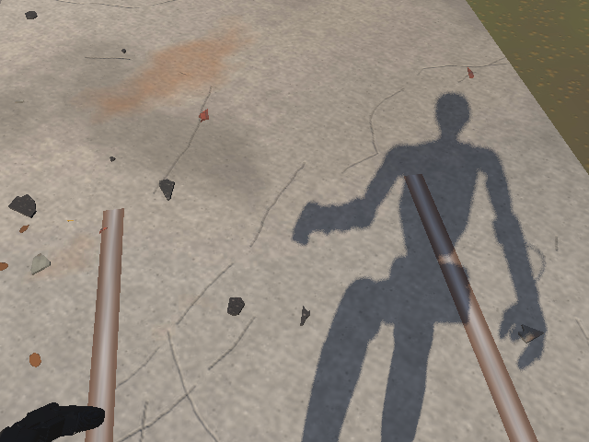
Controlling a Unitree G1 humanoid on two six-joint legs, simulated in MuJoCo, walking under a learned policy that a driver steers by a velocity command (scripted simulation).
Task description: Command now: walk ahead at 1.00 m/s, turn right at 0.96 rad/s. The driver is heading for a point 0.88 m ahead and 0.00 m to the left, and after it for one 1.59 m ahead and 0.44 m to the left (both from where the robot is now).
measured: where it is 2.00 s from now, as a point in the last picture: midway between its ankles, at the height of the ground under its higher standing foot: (321, 238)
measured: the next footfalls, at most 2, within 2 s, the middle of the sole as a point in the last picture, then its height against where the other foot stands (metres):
right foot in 0.16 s outside the picture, level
left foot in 0.58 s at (299, 315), level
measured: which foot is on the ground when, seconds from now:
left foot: down 0.00-0.14, up 0.16-0.56, down 0.58-0.98, up 1.00-1.00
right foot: up 0.00-0.14, down 0.16-0.60, up 0.62-0.96, down 0.98-1.00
